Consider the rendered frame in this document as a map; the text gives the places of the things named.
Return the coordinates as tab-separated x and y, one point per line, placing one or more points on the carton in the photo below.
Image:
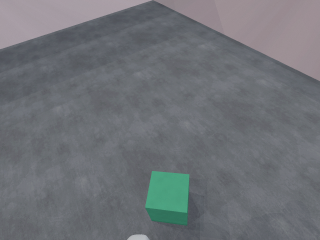
168	197

